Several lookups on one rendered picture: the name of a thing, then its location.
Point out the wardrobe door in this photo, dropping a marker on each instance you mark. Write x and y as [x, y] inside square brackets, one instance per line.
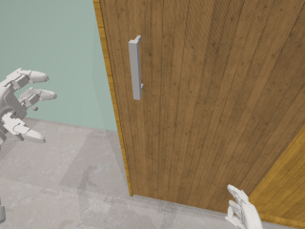
[281, 193]
[223, 93]

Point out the robot right hand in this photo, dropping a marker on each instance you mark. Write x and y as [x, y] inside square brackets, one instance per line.
[247, 216]

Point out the robot left hand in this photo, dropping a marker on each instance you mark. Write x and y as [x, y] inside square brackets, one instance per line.
[8, 102]

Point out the handle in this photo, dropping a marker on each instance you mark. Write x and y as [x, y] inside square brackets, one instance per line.
[134, 54]

